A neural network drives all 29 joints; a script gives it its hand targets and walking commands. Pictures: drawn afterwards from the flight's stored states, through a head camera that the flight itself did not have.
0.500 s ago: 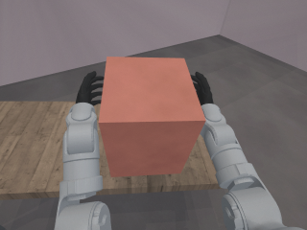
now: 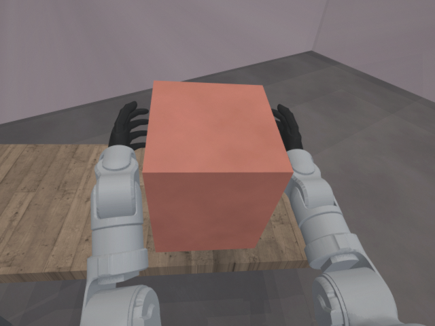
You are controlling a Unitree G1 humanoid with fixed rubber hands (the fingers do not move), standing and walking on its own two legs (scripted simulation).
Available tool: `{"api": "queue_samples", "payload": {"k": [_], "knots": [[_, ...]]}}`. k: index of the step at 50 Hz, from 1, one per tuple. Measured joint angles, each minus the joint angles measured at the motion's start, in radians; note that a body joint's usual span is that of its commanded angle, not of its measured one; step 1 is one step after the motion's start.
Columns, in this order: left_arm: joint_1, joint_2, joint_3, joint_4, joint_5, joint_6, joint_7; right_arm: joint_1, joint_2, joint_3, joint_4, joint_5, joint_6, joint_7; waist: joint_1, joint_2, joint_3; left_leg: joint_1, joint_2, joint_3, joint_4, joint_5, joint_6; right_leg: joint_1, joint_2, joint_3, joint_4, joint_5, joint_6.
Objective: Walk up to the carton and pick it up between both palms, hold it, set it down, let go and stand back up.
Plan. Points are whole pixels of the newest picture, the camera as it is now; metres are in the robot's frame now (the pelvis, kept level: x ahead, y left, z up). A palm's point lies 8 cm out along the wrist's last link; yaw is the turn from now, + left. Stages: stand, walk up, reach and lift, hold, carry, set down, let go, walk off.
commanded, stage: hold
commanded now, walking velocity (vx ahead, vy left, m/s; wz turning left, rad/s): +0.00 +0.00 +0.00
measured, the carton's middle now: (207, 170) +0.37 +0.01 +0.12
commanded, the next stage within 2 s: set down in 1.54 s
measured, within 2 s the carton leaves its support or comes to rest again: neither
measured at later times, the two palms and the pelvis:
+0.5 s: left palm (128, 150) +0.36 +0.14 +0.19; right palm (294, 148) +0.37 -0.15 +0.18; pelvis +0.01 -0.01 +0.00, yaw +0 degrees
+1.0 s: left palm (128, 144) +0.36 +0.14 +0.19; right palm (293, 146) +0.37 -0.15 +0.18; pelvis +0.01 -0.01 +0.00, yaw +0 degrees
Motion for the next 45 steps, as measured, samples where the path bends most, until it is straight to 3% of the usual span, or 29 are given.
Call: {"api": "queue_samples", "payload": {"k": [7, 19, 27, 38, 45], "knots": [[-0.009, 0.007, -0.012, 0.011, -0.008, -0.02, 0.014, -0.013, -0.007, -0.004, -0.005, -0.006, -0.007, 0.001, -0.007, 0.007, -0.01, -0.014, 0.003, -0.003, 0.003, -0.003, -0.003, -0.01, 0.004, -0.003, -0.005, 0.001, -0.003], [0.056, -0.008, -0.012, -0.062, -0.004, -0.002, -0.01, 0.032, -0.021, 0.064, -0.05, 0.048, 0.003, -0.03, -0.019, -0.008, 0.007, 0.028, 0.013, -0.005, 0.004, -0.018, -0.014, 0.036, 0.014, -0.004, -0.012, -0.011, -0.011], [0.064, 0.003, -0.018, -0.079, -0.009, 0.009, -0.018, 0.042, -0.012, 0.064, -0.069, 0.044, 0.01, -0.036, -0.014, 0.0, 0.008, 0.024, 0.01, -0.01, 0.002, -0.011, -0.013, 0.031, 0.011, -0.008, -0.007, -0.01, -0.011], [0.013, 0.011, -0.005, -0.028, -0.017, -0.006, -0.02, 0.017, -0.002, 0.025, -0.056, 0.009, 0.01, -0.031, -0.011, 0.006, 0.003, 0.001, 0.005, -0.01, -0.004, 0.005, -0.008, 0.004, 0.007, -0.01, -0.004, 0.001, -0.008], [-0.028, 0.006, 0.018, 0.033, 0.008, -0.001, -0.026, -0.016, 0.009, -0.016, 0.013, -0.023, 0.007, -0.008, -0.01, -0.011, -0.012, 0.005, 0.004, -0.003, -0.015, 0.006, -0.007, 0.0, 0.005, -0.004, -0.001, -0.004, -0.008]]}}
